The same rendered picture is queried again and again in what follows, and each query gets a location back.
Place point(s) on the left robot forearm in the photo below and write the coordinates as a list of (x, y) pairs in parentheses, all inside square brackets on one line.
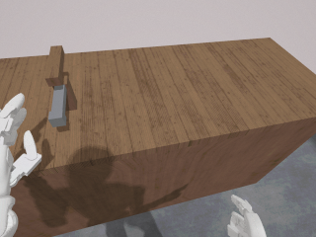
[(8, 218)]

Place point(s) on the tap lever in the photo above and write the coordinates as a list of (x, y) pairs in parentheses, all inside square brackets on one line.
[(57, 116)]

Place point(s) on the robot left hand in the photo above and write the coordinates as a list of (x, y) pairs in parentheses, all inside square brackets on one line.
[(11, 117)]

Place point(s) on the robot right hand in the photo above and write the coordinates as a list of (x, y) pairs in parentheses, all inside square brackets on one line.
[(248, 226)]

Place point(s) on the counter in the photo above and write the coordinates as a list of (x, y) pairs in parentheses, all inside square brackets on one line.
[(150, 127)]

